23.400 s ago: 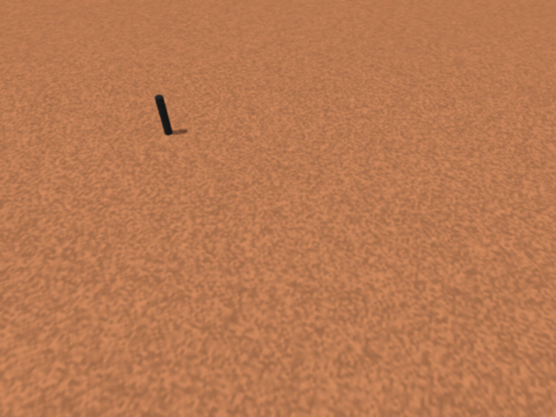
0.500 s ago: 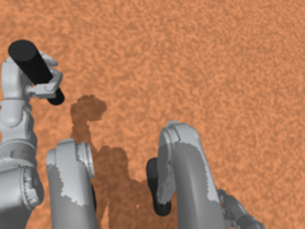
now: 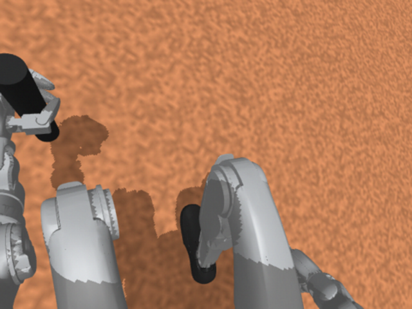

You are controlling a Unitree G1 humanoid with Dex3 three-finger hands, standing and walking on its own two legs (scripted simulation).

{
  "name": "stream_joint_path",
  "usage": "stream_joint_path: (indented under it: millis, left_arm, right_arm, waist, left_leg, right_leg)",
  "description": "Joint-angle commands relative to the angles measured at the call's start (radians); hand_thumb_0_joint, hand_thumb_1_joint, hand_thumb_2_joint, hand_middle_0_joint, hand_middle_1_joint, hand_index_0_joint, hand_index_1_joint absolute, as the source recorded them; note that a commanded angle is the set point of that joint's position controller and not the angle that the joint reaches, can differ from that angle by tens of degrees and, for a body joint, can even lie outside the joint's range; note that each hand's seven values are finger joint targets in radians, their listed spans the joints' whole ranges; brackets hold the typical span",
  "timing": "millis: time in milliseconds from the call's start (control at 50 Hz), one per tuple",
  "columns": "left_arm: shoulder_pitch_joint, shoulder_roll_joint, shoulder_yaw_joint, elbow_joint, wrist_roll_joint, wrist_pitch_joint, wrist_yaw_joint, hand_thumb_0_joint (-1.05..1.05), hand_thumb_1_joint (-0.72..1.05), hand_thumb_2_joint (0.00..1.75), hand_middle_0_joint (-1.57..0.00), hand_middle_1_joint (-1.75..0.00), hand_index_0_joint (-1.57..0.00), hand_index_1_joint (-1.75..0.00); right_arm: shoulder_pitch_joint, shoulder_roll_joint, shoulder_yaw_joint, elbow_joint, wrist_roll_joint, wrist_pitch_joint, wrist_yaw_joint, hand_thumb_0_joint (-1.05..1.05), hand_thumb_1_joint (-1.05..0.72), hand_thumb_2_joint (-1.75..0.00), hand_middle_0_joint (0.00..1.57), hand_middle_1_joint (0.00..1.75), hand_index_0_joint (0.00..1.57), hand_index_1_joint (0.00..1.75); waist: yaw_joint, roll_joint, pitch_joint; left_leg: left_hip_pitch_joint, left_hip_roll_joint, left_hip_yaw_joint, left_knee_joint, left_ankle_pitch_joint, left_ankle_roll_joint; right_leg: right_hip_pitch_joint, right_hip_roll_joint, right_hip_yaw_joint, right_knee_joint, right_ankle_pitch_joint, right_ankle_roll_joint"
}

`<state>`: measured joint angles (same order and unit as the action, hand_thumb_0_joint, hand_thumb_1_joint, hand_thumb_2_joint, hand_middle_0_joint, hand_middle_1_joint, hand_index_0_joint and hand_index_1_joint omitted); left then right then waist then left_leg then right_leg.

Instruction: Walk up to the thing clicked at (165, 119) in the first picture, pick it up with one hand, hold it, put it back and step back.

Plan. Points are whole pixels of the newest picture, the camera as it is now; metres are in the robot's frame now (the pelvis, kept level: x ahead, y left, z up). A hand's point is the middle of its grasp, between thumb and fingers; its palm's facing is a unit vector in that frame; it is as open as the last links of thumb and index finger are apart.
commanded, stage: lower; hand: left
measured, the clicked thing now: (32, 108) +0.47 +0.22 -0.12
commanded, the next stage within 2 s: loosen in 1.20 s
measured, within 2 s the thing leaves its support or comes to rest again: rests again in 1.08 s
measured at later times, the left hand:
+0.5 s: hand (44, 111) +0.47 +0.20 -0.14, palm faces +0.03 -1.00 -0.03, open 5.9 cm
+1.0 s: hand (48, 113) +0.47 +0.20 -0.16, palm faces +0.02 -1.00 -0.04, open 5.9 cm
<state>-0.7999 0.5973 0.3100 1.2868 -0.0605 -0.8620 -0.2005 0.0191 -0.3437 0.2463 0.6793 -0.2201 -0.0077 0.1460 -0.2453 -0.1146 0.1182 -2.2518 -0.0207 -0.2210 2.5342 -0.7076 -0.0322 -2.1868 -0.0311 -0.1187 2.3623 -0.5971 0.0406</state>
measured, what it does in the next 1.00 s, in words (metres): stands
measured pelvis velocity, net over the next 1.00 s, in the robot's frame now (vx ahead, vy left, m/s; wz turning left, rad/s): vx -0.01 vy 0.01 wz -0.08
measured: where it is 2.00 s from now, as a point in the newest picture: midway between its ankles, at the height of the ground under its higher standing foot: (152, 278)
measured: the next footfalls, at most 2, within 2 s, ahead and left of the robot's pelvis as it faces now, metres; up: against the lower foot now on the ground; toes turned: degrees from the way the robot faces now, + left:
none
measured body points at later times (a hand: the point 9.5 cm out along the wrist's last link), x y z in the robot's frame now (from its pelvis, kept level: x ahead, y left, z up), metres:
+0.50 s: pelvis -0.01 +0.01 -0.01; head +0.23 +0.14 +0.35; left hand +0.46 +0.26 -0.13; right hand +0.10 -0.26 -0.07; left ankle +0.08 +0.13 -0.27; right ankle +0.13 -0.13 -0.27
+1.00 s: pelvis -0.01 +0.01 +0.00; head +0.24 +0.16 +0.33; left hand +0.47 +0.25 -0.15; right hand +0.10 -0.25 -0.05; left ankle +0.08 +0.13 -0.27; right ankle +0.13 -0.13 -0.27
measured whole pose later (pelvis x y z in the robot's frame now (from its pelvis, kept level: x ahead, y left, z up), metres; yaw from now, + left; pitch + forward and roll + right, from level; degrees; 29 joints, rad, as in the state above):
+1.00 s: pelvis -0.01 +0.01 +0.00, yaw -5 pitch +17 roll -17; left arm -0.81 0.78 0.27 1.45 -0.02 -1.03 -0.04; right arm -0.10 -0.36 0.46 0.61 -0.33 0.00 0.16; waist -0.31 -0.21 0.26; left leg -2.22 -0.03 -0.34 2.59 -0.71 -0.02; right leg -2.09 0.00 -0.21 2.32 -0.56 0.07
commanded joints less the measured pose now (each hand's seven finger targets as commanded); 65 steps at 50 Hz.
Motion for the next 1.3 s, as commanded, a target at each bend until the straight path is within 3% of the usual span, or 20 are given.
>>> stream_joint_path:
  millis: [0,60,140,240,320,420,540,740,1040,1200,1280]
  left_arm:
    - [-0.348,0.071,-0.004,-0.184,-0.003,-0.111,0.027,0.00,0.51,1.24,-1.29,-1.35,-1.28,-1.36]
    - [-0.338,0.092,0.008,-0.171,0.000,-0.124,0.046,0.00,0.52,1.24,-1.28,-1.34,-1.27,-1.35]
    - [-0.323,0.084,-0.012,-0.123,0.002,-0.136,0.073,0.00,0.54,1.25,-1.27,-1.34,-1.26,-1.35]
    - [-0.345,0.108,-0.023,-0.098,0.005,-0.161,0.097,0.00,0.51,1.26,-1.24,-1.33,-1.24,-1.34]
    - [-0.346,0.143,-0.014,-0.081,-0.004,-0.179,0.108,0.00,0.52,1.22,-1.21,-1.30,-1.21,-1.30]
    - [-0.351,0.167,-0.023,-0.057,0.009,-0.198,0.121,0.00,0.50,1.24,-1.21,-1.31,-1.20,-1.32]
    - [-0.322,0.197,-0.028,-0.045,0.025,-0.212,0.129,0.00,0.49,1.23,-1.22,-1.30,-1.21,-1.31]
    - [-0.347,0.212,-0.038,-0.049,0.032,-0.242,0.161,0.00,0.52,1.26,-1.24,-1.32,-1.23,-1.34]
    - [-0.296,0.249,-0.033,0.002,0.028,-0.264,0.167,0.00,0.49,1.27,-1.24,-1.34,-1.24,-1.35]
    - [-0.298,0.276,-0.021,-0.010,0.027,-0.284,0.176,0.00,0.51,1.26,-1.22,-1.30,-1.21,-1.32]
    - [-0.281,0.266,-0.023,0.029,0.031,-0.283,0.182,0.00,0.46,1.26,-1.23,-1.32,-1.22,-1.33]
  right_arm:
    - [0.111,-0.306,-0.066,-0.019,-0.025,0.001,-0.008,0.00,-0.89,-0.90,0.20,0.30,0.20,0.30]
    - [0.101,-0.313,-0.049,-0.022,-0.036,0.004,-0.006,0.00,-0.90,-0.90,0.20,0.30,0.20,0.30]
    - [0.087,-0.325,-0.026,-0.028,-0.048,0.009,0.001,0.00,-0.89,-0.90,0.20,0.30,0.20,0.30]
    - [0.048,-0.328,0.000,-0.042,-0.059,0.009,0.003,0.00,-0.89,-0.90,0.20,0.30,0.20,0.30]
    - [0.037,-0.330,0.023,-0.049,-0.070,0.004,0.003,0.00,-0.89,-0.90,0.20,0.30,0.20,0.30]
    - [0.011,-0.335,0.043,-0.057,-0.081,0.003,0.002,0.00,-0.89,-0.90,0.20,0.30,0.20,0.30]
    - [-0.004,-0.351,0.062,-0.062,-0.091,0.006,0.000,0.00,-0.89,-0.90,0.20,0.30,0.20,0.30]
    - [-0.017,-0.363,0.086,-0.065,-0.109,0.010,0.001,0.00,-0.89,-0.90,0.20,0.30,0.20,0.30]
    - [-0.059,-0.374,0.113,-0.081,-0.120,0.009,0.003,0.00,-0.88,-0.90,0.20,0.30,0.20,0.30]
    - [-0.062,-0.379,0.124,-0.074,-0.128,0.009,0.002,0.00,-0.88,-0.90,0.20,0.30,0.20,0.30]
    - [-0.075,-0.383,0.124,-0.081,-0.127,0.014,0.002,0.00,-0.88,-0.90,0.20,0.30,0.20,0.30]
  waist:
    - [-0.089,0.415,-0.646]
    - [-0.096,0.424,-0.646]
    - [-0.120,0.404,-0.613]
    - [-0.139,0.370,-0.548]
    - [-0.147,0.347,-0.557]
    - [-0.152,0.377,-0.527]
    - [-0.162,0.430,-0.505]
    - [-0.195,0.448,-0.485]
    - [-0.201,0.425,-0.443]
    - [-0.208,0.449,-0.460]
    - [-0.216,0.416,-0.409]
  left_leg:
    - [0.471,0.023,0.078,-0.305,0.154,0.009]
    - [0.491,0.024,0.066,-0.301,0.198,0.004]
    - [0.468,0.024,0.046,-0.298,0.193,0.004]
    - [0.417,0.023,0.042,-0.287,0.118,0.014]
    - [0.382,0.020,0.046,-0.261,0.105,0.024]
    - [0.392,0.024,0.035,-0.273,0.077,0.018]
    - [0.448,0.033,0.007,-0.288,0.111,0.004]
    - [0.477,0.039,-0.021,-0.289,0.132,0.001]
    - [0.447,0.039,-0.028,-0.279,0.100,0.006]
    - [0.486,0.046,-0.039,-0.269,0.155,0.000]
    - [0.452,0.045,-0.045,-0.279,0.106,0.003]
  right_leg:
    - [0.348,0.043,-0.105,-0.182,0.173,-0.061]
    - [0.363,0.043,-0.114,-0.174,0.206,-0.060]
    - [0.373,0.046,-0.130,-0.174,0.208,-0.058]
    - [0.364,0.052,-0.139,-0.191,0.159,-0.052]
    - [0.415,0.061,-0.136,-0.205,0.161,-0.044]
    - [0.395,0.067,-0.151,-0.205,0.137,-0.047]
    - [0.378,0.067,-0.169,-0.185,0.167,-0.051]
    - [0.393,0.073,-0.186,-0.185,0.198,-0.045]
    - [0.404,0.085,-0.200,-0.202,0.180,-0.041]
    - [0.419,0.088,-0.205,-0.193,0.223,-0.042]
    - [0.391,0.088,-0.213,-0.200,0.185,-0.043]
